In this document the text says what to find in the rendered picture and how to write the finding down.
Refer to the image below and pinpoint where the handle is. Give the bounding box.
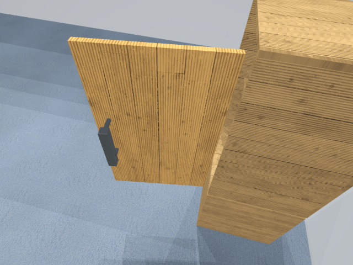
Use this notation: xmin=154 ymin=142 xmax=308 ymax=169
xmin=98 ymin=118 xmax=119 ymax=166

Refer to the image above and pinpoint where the cupboard door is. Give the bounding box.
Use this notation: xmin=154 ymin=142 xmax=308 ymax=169
xmin=67 ymin=37 xmax=245 ymax=187

